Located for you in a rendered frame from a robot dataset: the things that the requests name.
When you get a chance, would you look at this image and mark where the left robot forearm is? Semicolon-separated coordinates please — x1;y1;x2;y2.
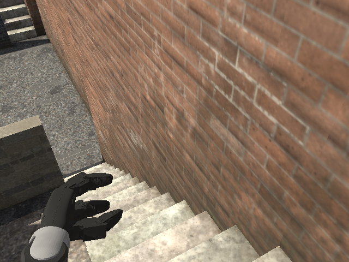
21;226;70;262

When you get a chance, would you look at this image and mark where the left robot hand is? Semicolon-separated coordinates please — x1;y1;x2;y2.
39;172;123;242

